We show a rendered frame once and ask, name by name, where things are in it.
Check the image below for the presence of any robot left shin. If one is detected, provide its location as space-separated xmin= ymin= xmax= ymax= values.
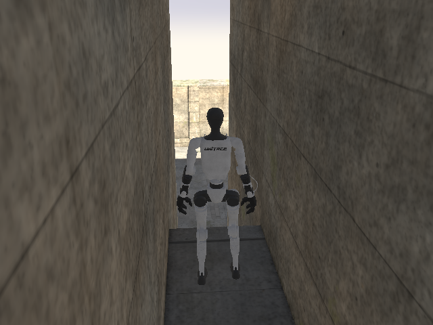
xmin=196 ymin=229 xmax=206 ymax=276

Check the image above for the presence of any robot left upper arm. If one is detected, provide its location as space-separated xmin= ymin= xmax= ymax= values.
xmin=185 ymin=137 xmax=202 ymax=175

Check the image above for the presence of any robot left foot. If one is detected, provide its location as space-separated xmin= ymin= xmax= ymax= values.
xmin=198 ymin=267 xmax=208 ymax=285

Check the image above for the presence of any left robot hand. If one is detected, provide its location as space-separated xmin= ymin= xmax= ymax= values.
xmin=177 ymin=196 xmax=192 ymax=215

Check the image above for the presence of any robot left forearm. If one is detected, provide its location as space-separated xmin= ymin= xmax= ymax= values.
xmin=179 ymin=165 xmax=192 ymax=198

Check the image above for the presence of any robot right forearm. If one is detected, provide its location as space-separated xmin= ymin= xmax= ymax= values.
xmin=240 ymin=165 xmax=254 ymax=198

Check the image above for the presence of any robot right upper arm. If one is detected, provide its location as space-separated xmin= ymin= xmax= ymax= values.
xmin=230 ymin=137 xmax=247 ymax=175

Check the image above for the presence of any right robot hand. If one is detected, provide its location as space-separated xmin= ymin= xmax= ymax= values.
xmin=241 ymin=196 xmax=256 ymax=214

